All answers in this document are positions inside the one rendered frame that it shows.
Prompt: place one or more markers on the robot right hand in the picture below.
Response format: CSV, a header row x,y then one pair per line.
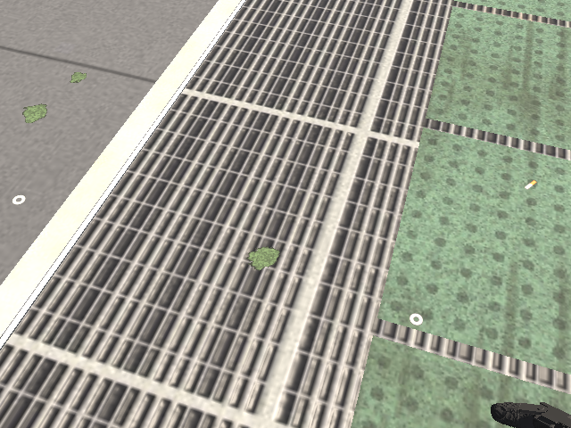
x,y
523,415

